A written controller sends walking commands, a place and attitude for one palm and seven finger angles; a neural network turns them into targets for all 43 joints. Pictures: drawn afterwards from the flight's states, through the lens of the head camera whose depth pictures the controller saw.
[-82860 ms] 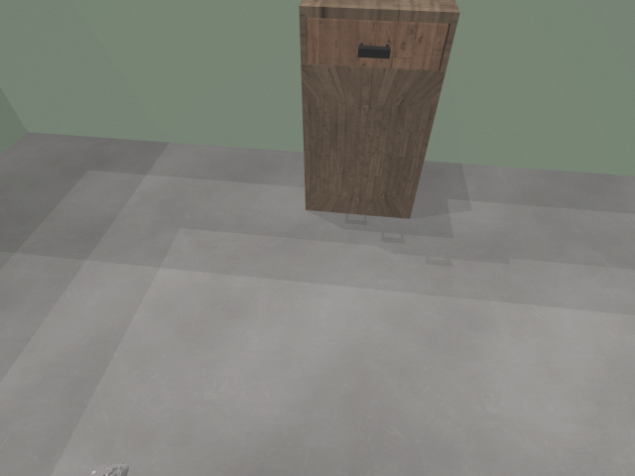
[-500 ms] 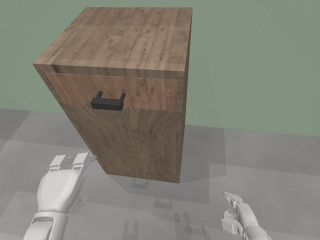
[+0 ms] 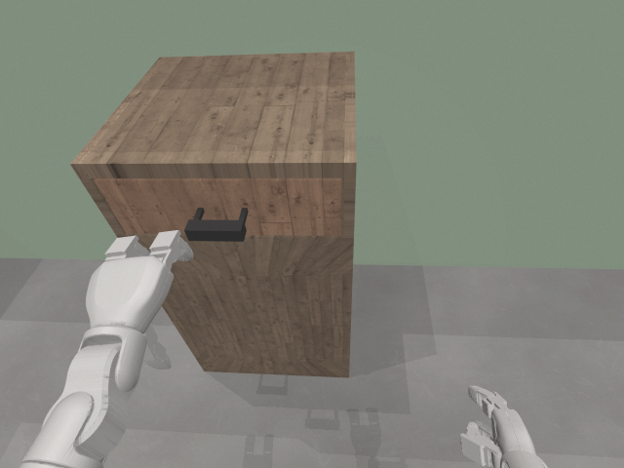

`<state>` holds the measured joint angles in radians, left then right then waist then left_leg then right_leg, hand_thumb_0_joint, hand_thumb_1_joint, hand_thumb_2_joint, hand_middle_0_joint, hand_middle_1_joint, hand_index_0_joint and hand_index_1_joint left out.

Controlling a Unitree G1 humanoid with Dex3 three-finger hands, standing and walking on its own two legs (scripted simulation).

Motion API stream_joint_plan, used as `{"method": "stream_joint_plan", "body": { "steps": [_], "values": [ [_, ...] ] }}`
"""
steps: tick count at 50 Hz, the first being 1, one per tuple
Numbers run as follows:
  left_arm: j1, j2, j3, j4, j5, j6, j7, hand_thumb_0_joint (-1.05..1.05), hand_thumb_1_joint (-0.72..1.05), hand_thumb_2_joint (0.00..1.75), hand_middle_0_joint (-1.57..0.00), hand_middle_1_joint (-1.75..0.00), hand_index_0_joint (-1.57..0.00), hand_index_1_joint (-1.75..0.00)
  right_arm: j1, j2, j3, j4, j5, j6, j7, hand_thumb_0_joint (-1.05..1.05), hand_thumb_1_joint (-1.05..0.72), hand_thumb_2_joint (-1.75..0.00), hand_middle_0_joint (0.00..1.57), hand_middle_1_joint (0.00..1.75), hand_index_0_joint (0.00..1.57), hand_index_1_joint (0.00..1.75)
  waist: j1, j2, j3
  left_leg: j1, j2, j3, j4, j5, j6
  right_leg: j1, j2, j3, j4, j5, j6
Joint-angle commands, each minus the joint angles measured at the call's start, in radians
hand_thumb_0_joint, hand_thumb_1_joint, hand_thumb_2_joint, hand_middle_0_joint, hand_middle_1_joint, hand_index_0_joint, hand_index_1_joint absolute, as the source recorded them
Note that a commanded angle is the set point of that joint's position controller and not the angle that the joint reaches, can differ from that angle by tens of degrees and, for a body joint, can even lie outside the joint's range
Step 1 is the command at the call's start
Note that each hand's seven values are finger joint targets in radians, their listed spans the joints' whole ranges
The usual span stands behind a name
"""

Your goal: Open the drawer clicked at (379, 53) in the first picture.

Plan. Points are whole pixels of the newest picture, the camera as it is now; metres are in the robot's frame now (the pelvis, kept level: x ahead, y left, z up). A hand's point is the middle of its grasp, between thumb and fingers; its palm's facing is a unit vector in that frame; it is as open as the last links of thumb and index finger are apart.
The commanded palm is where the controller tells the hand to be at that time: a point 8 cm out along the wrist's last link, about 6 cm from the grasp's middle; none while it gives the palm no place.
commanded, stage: raise the hand with hooked fingers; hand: left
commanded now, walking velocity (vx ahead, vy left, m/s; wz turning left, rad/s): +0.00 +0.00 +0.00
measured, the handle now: (219, 221) +0.51 +0.24 +0.00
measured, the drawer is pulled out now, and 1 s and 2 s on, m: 0.00 0.00 0.00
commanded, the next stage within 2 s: move the hooked fingers above the handle in 0.58 s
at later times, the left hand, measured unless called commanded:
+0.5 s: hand (116, 292) +0.28 +0.28 +0.11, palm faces +0.06 -0.07 -1.00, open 13.8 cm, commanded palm +0.25 +0.28 +0.17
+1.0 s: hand (137, 274) +0.31 +0.26 +0.10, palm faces +0.03 -0.04 -1.00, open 13.8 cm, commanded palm +0.29 +0.27 +0.16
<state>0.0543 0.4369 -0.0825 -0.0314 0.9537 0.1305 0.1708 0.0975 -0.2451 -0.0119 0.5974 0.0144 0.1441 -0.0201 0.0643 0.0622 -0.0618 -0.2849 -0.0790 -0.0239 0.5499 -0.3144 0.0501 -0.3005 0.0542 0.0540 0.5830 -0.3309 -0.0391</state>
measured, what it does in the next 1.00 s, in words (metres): stands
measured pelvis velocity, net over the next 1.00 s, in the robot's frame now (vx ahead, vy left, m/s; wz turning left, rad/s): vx -0.02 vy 0.00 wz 0.03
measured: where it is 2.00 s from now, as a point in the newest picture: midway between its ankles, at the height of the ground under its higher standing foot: outside the picture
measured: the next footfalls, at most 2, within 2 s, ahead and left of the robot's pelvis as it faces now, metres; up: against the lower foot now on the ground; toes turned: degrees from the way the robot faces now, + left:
none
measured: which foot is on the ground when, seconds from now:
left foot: down 0.00-1.00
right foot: down 0.00-1.00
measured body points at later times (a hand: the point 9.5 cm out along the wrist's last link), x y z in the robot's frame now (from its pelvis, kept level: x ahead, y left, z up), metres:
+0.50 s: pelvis -0.02 +0.03 +0.01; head +0.00 +0.01 +0.46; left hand +0.27 +0.28 +0.16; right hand +0.16 -0.19 -0.11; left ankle -0.02 +0.09 -0.73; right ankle -0.02 -0.10 -0.73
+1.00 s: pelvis -0.02 +0.00 +0.01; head +0.00 -0.03 +0.46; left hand +0.30 +0.26 +0.16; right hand +0.17 -0.22 -0.11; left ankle -0.02 +0.09 -0.73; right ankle -0.02 -0.10 -0.73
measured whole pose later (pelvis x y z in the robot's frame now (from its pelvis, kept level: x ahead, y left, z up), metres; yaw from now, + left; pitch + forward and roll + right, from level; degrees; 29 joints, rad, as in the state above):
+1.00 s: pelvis -0.02 +0.00 +0.01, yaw +2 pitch +3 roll +0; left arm -0.25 0.52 -0.05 0.24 0.93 -0.02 0.04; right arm 0.14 -0.24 0.01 0.63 0.02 0.14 -0.03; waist 0.07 0.07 -0.02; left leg -0.28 -0.08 -0.06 0.48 -0.24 0.05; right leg -0.28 0.05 0.02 0.49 -0.26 -0.04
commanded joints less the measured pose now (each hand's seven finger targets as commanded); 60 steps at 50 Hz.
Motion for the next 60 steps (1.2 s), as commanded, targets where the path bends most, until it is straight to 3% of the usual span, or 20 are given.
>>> {"method": "stream_joint_plan", "body": {
  "steps": [1,9,11,14,21,26,28,33,35,38,42,44,45,49,53,54,56,58,60],
  "values": [
    [-0.348,0.208,0.113,-0.159,-0.001,0.016,-0.019,0.0,-0.5,0.3,-0.3,-1.2,-0.3,-1.2,-0.133,-0.09,-0.011,-0.15,0.004,-0.033,-0.009,0.0,-0.9,-0.9,0.2,0.3,0.2,0.3,0.004,-0.02,-0.154,0.096,0.044,-0.009,-0.095,0.329,-0.016,0.111,-0.03,-0.013,-0.102,0.276,-0.009],
    [-0.537,0.262,0.118,-0.1,-0.016,-0.026,-0.13,0.0,-0.5,0.3,-0.3,-1.2,-0.3,-1.2,-0.101,-0.097,0.002,-0.135,0.004,-0.027,-0.008,0.0,-0.9,-0.9,0.2,0.3,0.2,0.3,-0.004,-0.007,-0.156,0.156,0.064,-0.048,-0.139,0.378,-0.037,0.121,-0.024,-0.047,-0.138,0.234,-0.018],
    [-0.465,0.237,0.113,-0.051,-0.03,-0.036,-0.153,0.0,-0.5,0.3,-0.3,-1.2,-0.3,-1.2,-0.086,-0.098,0.0,-0.139,0.004,-0.026,-0.002,0.0,-0.9,-0.9,0.2,0.3,0.2,0.3,0.006,-0.035,-0.136,0.144,0.066,-0.052,-0.149,0.383,-0.042,0.121,-0.023,-0.058,-0.144,0.226,-0.017],
    [-0.425,0.236,0.121,-0.086,-0.045,-0.069,-0.174,0.0,-0.5,0.3,-0.3,-1.2,-0.3,-1.2,-0.074,-0.105,-0.005,-0.147,0.003,-0.026,0.012,0.0,-0.9,-0.9,0.2,0.3,0.2,0.3,0.012,-0.027,-0.145,0.152,0.075,-0.059,-0.156,0.418,-0.052,0.125,-0.024,-0.062,-0.149,0.229,-0.017],
    [-0.472,0.301,0.193,-0.223,-0.032,-0.156,-0.1,0.0,-0.5,0.3,-0.3,-1.2,-0.3,-1.2,-0.055,-0.11,-0.027,-0.135,-0.008,-0.046,0.023,0.0,-0.9,-0.9,0.2,0.3,0.2,0.3,0.028,0.053,-0.239,0.212,0.081,-0.099,-0.146,0.489,-0.078,0.111,-0.018,-0.058,-0.134,0.224,-0.018],
    [-0.465,0.277,0.178,-0.156,-0.04,-0.136,-0.06,0.0,-0.5,0.3,-0.3,-1.2,-0.3,-1.2,-0.052,-0.113,-0.033,-0.108,0.001,-0.044,0.02,0.0,-0.9,-0.9,0.2,0.3,0.2,0.3,0.018,0.004,-0.2,0.173,0.071,-0.084,-0.157,0.396,-0.076,0.094,-0.016,-0.061,-0.141,0.2,-0.017],
    [-0.478,0.26,0.15,-0.152,-0.034,-0.12,-0.063,0.0,-0.5,0.3,-0.3,-1.2,-0.3,-1.2,-0.059,-0.115,-0.03,-0.107,0.003,-0.044,0.022,0.0,-0.9,-0.9,0.2,0.3,0.2,0.3,0.015,0.027,-0.203,0.171,0.069,-0.085,-0.16,0.385,-0.078,0.098,-0.018,-0.061,-0.138,0.192,-0.019],
    [-0.449,0.243,0.121,-0.138,-0.038,-0.098,-0.093,0.0,-0.5,0.3,-0.3,-1.2,-0.3,-1.2,-0.071,-0.114,-0.025,-0.116,0.005,-0.039,0.017,0.0,-0.9,-0.9,0.2,0.3,0.2,0.3,0.009,-0.004,-0.181,0.157,0.067,-0.074,-0.167,0.354,-0.065,0.112,-0.019,-0.061,-0.151,0.185,-0.017],
    [-0.444,0.274,0.148,-0.122,-0.037,-0.103,-0.099,0.0,-0.5,0.3,-0.3,-1.2,-0.3,-1.2,-0.071,-0.117,-0.023,-0.117,0.002,-0.036,0.011,0.0,-0.9,-0.9,0.2,0.3,0.2,0.3,0.014,-0.02,-0.181,0.143,0.06,-0.058,-0.166,0.333,-0.051,0.127,-0.02,-0.054,-0.159,0.189,-0.016],
    [-0.56,0.256,0.117,-0.049,-0.027,-0.11,-0.099,0.0,-0.5,0.3,-0.3,-1.2,-0.3,-1.2,-0.068,-0.113,-0.015,-0.108,0.007,-0.036,0.0,0.0,-0.9,-0.9,0.2,0.3,0.2,0.3,-0.006,-0.039,-0.123,0.106,0.055,-0.052,-0.171,0.248,-0.042,0.084,-0.019,-0.059,-0.163,0.139,-0.016],
    [-0.639,0.328,0.173,0.009,-0.013,-0.139,-0.086,0.0,-0.5,0.3,-0.3,-1.2,-0.3,-1.2,-0.051,-0.119,-0.019,-0.099,0.004,-0.039,-0.015,0.0,-0.9,-0.9,0.2,0.3,0.2,0.3,-0.001,-0.013,-0.193,0.108,0.039,-0.033,-0.147,0.263,-0.029,0.111,-0.017,-0.042,-0.162,0.161,-0.018],
    [-0.632,0.307,0.159,0.037,-0.02,-0.15,-0.083,0.0,-0.5,0.3,-0.3,-1.2,-0.3,-1.2,-0.043,-0.11,-0.02,-0.101,0.004,-0.041,-0.019,0.0,-0.9,-0.9,0.2,0.3,0.2,0.3,0.0,-0.026,-0.21,0.106,0.034,-0.023,-0.13,0.292,-0.023,0.122,-0.023,-0.038,-0.155,0.2,-0.016],
    [-0.622,0.328,0.18,0.045,-0.024,-0.155,-0.083,0.0,-0.5,0.3,-0.3,-1.2,-0.3,-1.2,-0.041,-0.113,-0.021,-0.104,0.003,-0.041,-0.021,0.0,-0.9,-0.9,0.2,0.3,0.2,0.3,0.005,-0.02,-0.223,0.098,0.031,-0.017,-0.123,0.304,-0.02,0.138,-0.025,-0.032,-0.152,0.227,-0.015],
    [-0.606,0.348,0.2,0.13,-0.031,-0.154,-0.091,0.0,-0.5,0.3,-0.3,-1.2,-0.3,-1.2,-0.032,-0.121,-0.022,-0.104,0.008,-0.031,-0.025,0.0,-0.9,-0.9,0.2,0.3,0.2,0.3,0.001,-0.053,-0.194,0.04,0.024,0.0,-0.108,0.295,-0.01,0.143,-0.029,-0.021,-0.146,0.259,-0.01],
    [-0.619,0.333,0.18,0.124,-0.036,-0.175,-0.107,0.0,-0.5,0.3,-0.3,-1.2,-0.3,-1.2,-0.019,-0.125,-0.032,-0.114,0.005,-0.03,-0.027,0.0,-0.9,-0.9,0.2,0.3,0.2,0.3,-0.008,-0.069,-0.241,0.034,0.019,0.008,-0.074,0.334,0.0,0.156,-0.034,-0.009,-0.122,0.338,-0.002],
    [-0.607,0.377,0.224,0.136,-0.038,-0.183,-0.105,0.0,-0.5,0.3,-0.3,-1.2,-0.3,-1.2,-0.014,-0.129,-0.036,-0.11,0.005,-0.03,-0.029,0.0,-0.9,-0.9,0.2,0.3,0.2,0.3,-0.002,-0.068,-0.243,0.017,0.019,0.01,-0.07,0.325,0.0,0.161,-0.035,-0.002,-0.119,0.344,-0.001],
    [-0.646,0.339,0.182,0.136,-0.042,-0.2,-0.107,0.0,-0.5,0.3,-0.3,-1.2,-0.3,-1.2,-0.006,-0.129,-0.037,-0.111,0.007,-0.029,-0.032,0.0,-0.9,-0.9,0.2,0.3,0.2,0.3,-0.017,-0.06,-0.239,0.012,0.015,0.012,-0.055,0.33,0.004,0.139,-0.036,-0.003,-0.108,0.364,0.001],
    [-0.675,0.372,0.207,0.186,-0.039,-0.213,-0.102,0.0,-0.5,0.3,-0.3,-1.2,-0.3,-1.2,0.011,-0.133,-0.041,-0.102,0.009,-0.03,-0.038,0.0,-0.9,-0.9,0.2,0.3,0.2,0.3,-0.021,-0.064,-0.23,-0.009,0.015,0.013,-0.044,0.3,0.006,0.116,-0.035,-0.001,-0.104,0.333,0.002],
    [-0.718,0.401,0.227,0.181,-0.033,-0.234,-0.088,0.0,-0.5,0.3,-0.3,-1.2,-0.3,-1.2,0.024,-0.134,-0.049,-0.097,0.007,-0.031,-0.041,0.0,-0.9,-0.9,0.2,0.3,0.2,0.3,-0.019,-0.042,-0.265,-0.011,0.012,0.014,-0.032,0.31,0.007,0.122,-0.037,0.005,-0.091,0.353,0.002]
  ]
}}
